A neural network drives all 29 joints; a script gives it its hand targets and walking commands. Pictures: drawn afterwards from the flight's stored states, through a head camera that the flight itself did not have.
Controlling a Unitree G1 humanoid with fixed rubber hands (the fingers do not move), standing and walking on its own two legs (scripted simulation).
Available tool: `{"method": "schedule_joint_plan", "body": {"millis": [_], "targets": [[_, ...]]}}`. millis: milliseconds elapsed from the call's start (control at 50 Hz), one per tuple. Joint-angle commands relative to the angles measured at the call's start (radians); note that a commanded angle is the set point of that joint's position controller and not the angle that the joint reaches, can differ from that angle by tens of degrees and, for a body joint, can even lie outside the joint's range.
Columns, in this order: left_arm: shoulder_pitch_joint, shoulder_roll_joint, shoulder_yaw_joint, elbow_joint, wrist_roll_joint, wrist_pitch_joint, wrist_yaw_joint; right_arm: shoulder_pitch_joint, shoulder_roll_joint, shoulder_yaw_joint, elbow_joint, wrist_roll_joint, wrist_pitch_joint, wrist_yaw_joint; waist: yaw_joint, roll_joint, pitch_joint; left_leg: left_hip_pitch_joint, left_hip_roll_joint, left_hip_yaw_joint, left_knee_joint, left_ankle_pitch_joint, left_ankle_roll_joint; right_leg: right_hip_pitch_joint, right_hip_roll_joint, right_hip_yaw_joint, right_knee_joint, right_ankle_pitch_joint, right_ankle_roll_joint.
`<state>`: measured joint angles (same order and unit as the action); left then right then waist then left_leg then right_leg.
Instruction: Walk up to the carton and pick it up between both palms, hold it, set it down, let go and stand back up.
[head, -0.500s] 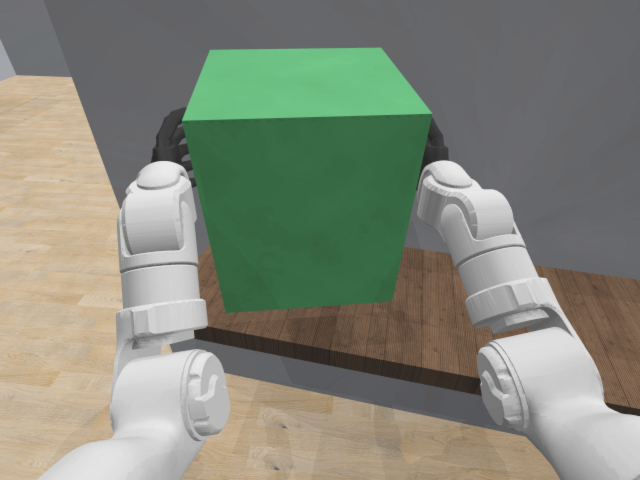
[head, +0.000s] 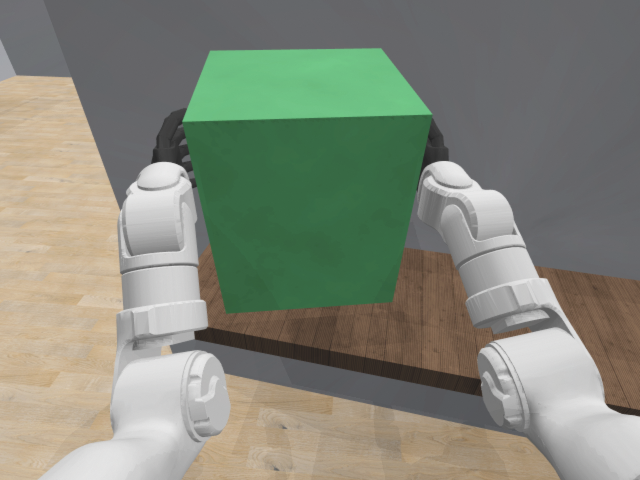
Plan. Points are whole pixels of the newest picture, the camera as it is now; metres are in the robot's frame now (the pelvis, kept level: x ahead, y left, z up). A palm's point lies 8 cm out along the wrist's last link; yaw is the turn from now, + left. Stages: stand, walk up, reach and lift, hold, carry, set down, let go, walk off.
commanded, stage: hold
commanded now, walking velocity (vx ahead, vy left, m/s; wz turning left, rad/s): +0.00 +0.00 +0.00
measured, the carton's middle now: (304, 180) +0.38 +0.00 +0.24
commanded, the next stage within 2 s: set down in 0.44 s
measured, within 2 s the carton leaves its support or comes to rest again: neither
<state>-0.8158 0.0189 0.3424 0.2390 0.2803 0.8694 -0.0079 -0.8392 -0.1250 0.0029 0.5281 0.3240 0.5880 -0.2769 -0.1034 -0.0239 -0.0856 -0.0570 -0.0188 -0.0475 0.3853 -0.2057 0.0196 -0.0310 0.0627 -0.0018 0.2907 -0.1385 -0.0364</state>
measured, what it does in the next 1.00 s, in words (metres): stands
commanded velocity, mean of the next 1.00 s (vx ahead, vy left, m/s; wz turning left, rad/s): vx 0.00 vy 0.00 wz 0.00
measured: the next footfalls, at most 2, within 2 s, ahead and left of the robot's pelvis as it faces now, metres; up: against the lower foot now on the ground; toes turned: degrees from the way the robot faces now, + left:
none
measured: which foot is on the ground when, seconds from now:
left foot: down 0.00-1.00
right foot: down 0.00-1.00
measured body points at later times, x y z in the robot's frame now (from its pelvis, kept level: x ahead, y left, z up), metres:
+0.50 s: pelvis +0.00 +0.00 +0.00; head -0.08 +0.02 +0.44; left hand +0.38 +0.15 +0.27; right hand +0.37 -0.16 +0.26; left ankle +0.01 +0.10 -0.75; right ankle +0.02 -0.10 -0.75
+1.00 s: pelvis +0.01 +0.00 +0.00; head -0.04 +0.02 +0.45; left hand +0.41 +0.14 +0.23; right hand +0.39 -0.16 +0.19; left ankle +0.01 +0.10 -0.75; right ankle +0.02 -0.10 -0.75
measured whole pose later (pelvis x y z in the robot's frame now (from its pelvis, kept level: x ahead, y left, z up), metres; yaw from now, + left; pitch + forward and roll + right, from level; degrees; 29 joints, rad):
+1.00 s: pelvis +0.01 +0.00 +0.00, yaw +2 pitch -12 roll -1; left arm -0.79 -0.03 0.38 0.31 0.39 0.60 -0.07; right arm -0.71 0.02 -0.14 0.64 0.09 0.17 -0.19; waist -0.13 -0.07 0.09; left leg 0.08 -0.03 -0.08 0.33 -0.20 0.02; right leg 0.11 0.05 -0.04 0.25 -0.15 -0.04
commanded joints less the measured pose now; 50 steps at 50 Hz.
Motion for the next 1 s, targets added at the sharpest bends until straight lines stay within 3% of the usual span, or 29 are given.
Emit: {"method": "schedule_joint_plan", "body": {"millis": [0, 420, 520, 600, 720, 780, 840, 920, 980], "targets": [[-0.759, -0.601, -0.495, -0.102, -0.195, -0.064, -0.141, -0.971, 0.668, 0.301, -0.352, 0.137, -0.054, 0.125, -0.007, 0.060, -0.369, 0.013, -0.005, 0.005, -0.063, 0.203, -0.023, 0.142, -0.004, 0.014, -0.015, 0.212, 0.065], [-0.764, -0.605, -0.495, -0.093, -0.198, -0.065, -0.140, -0.977, 0.666, 0.295, -0.343, 0.134, -0.055, 0.128, -0.006, 0.062, -0.369, 0.007, -0.002, 0.006, -0.067, 0.190, -0.022, 0.136, -0.002, 0.014, -0.017, 0.190, 0.061], [-0.813, -0.609, -0.508, -0.112, -0.215, -0.100, -0.140, -1.013, 0.672, 0.280, -0.361, 0.118, -0.096, 0.135, -0.012, 0.067, -0.393, 0.029, -0.008, 0.002, -0.057, 0.204, -0.027, 0.124, -0.004, 0.001, -0.020, 0.190, 0.064], [-0.846, -0.596, -0.472, -0.066, -0.192, -0.181, -0.149, -1.013, 0.645, 0.203, -0.300, 0.024, -0.193, 0.157, -0.026, 0.068, -0.358, 0.073, -0.010, 0.006, -0.081, 0.146, -0.027, 0.088, -0.011, -0.025, -0.043, 0.124, 0.065], [-0.661, -0.477, -0.258, 0.129, -0.014, -0.241, -0.215, -0.798, 0.540, 0.021, -0.036, -0.200, -0.321, 0.200, -0.032, 0.035, -0.129, 0.047, 0.007, 0.035, -0.179, -0.033, -0.001, 0.138, -0.036, -0.057, -0.079, -0.038, 0.051], [-0.609, -0.457, -0.232, 0.124, 0.016, -0.242, -0.242, -0.755, 0.524, 0.008, -0.030, -0.233, -0.375, 0.208, -0.032, 0.021, -0.101, 0.056, 0.006, 0.047, -0.175, 0.022, 0.001, 0.185, -0.044, -0.074, -0.084, 0.013, 0.055], [-0.586, -0.480, -0.274, 0.087, 0.006, -0.273, -0.236, -0.782, 0.536, 0.058, -0.096, -0.223, -0.456, 0.206, -0.032, 0.004, -0.171, 0.116, -0.008, 0.061, -0.126, 0.188, -0.007, 0.229, -0.036, -0.096, -0.063, 0.189, 0.073], [-0.574, -0.568, -0.426, -0.038, -0.054, -0.330, -0.203, -0.853, 0.569, 0.189, -0.289, -0.178, -0.564, 0.197, -0.041, 0.015, -0.385, 0.253, -0.017, 0.061, -0.019, 0.487, -0.044, 0.286, -0.018, -0.113, -0.017, 0.458, 0.081], [-0.567, -0.613, -0.546, -0.140, -0.102, -0.363, -0.169, -0.848, 0.575, 0.264, -0.390, -0.150, -0.610, 0.194, -0.053, 0.043, -0.491, 0.322, -0.012, 0.048, 0.030, 0.616, -0.068, 0.264, -0.013, -0.119, 0.008, 0.527, 0.080]]}}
